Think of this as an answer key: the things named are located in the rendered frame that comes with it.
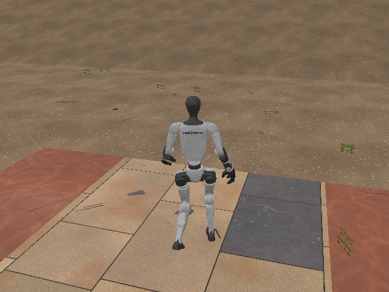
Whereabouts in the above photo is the robot thigh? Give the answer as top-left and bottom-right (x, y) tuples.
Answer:
(175, 171), (191, 213)
(204, 168), (216, 205)

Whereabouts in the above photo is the robot left thigh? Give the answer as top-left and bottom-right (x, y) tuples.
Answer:
(175, 171), (191, 213)

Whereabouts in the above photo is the right robot hand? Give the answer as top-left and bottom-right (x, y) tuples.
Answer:
(222, 169), (236, 184)

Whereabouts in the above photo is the left robot upper arm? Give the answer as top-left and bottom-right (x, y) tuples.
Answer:
(164, 122), (181, 155)

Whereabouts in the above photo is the right robot forearm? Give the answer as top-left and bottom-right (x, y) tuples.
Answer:
(219, 147), (233, 172)

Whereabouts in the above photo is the robot right thigh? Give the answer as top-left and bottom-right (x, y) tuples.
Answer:
(204, 168), (216, 205)

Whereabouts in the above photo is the left robot forearm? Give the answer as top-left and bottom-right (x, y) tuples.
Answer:
(162, 146), (171, 161)

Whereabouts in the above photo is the right robot upper arm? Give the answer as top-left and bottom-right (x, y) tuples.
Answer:
(206, 122), (224, 156)

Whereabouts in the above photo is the left robot hand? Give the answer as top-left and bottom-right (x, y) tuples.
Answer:
(162, 156), (176, 165)

